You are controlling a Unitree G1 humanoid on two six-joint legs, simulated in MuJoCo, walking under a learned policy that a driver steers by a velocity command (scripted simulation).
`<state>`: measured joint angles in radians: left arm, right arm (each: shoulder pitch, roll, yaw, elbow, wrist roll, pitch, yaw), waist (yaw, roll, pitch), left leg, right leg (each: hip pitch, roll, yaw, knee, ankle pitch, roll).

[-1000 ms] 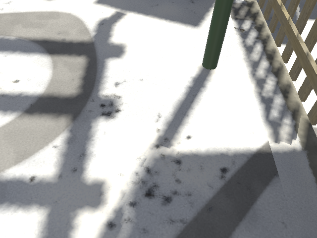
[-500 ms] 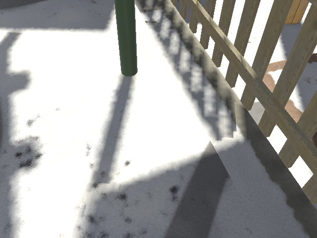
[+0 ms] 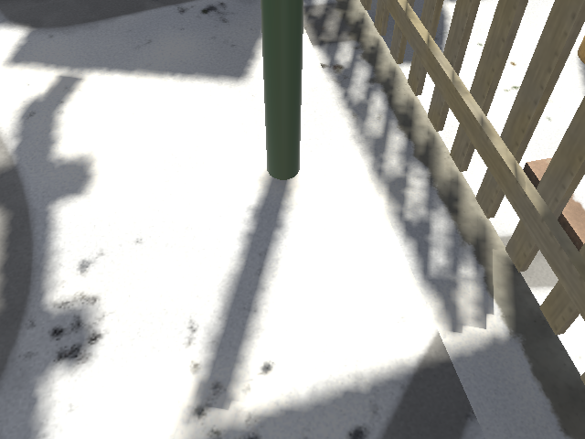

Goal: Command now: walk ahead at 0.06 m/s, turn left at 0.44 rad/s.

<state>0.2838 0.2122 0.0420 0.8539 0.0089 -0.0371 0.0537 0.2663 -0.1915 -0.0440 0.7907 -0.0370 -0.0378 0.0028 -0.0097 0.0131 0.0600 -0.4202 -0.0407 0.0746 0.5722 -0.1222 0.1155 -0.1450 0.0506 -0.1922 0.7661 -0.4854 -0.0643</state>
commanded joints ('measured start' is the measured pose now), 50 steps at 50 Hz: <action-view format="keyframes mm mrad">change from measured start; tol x32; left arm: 1 102 36 4 -110 14 15 -18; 50 -97 175 36 -252 16 62 -11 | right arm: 1 236 -290 -81 -20 54 -2 -18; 50 81 -364 -92 -164 26 68 3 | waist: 1 -22 179 -364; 25 25 -218 -103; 50 -100 158 -139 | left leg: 1 477 426 -605 -150 990 338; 4 160 268 -453 -288 236 223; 25 -170 -147 -300 58 -403 -111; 31 -159 -74 -147 624 -268 -142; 45 80 10 -16 76 -312 -109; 50 402 418 -584 -224 479 202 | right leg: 1 -353 40 243 662 -126 62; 23 -28 29 238 -374 138 15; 25 74 -362 674 -600 -29 -107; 32 33 -254 309 -456 687 -113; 45 46 -344 189 -336 729 -111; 50 -492 -89 182 336 -174 111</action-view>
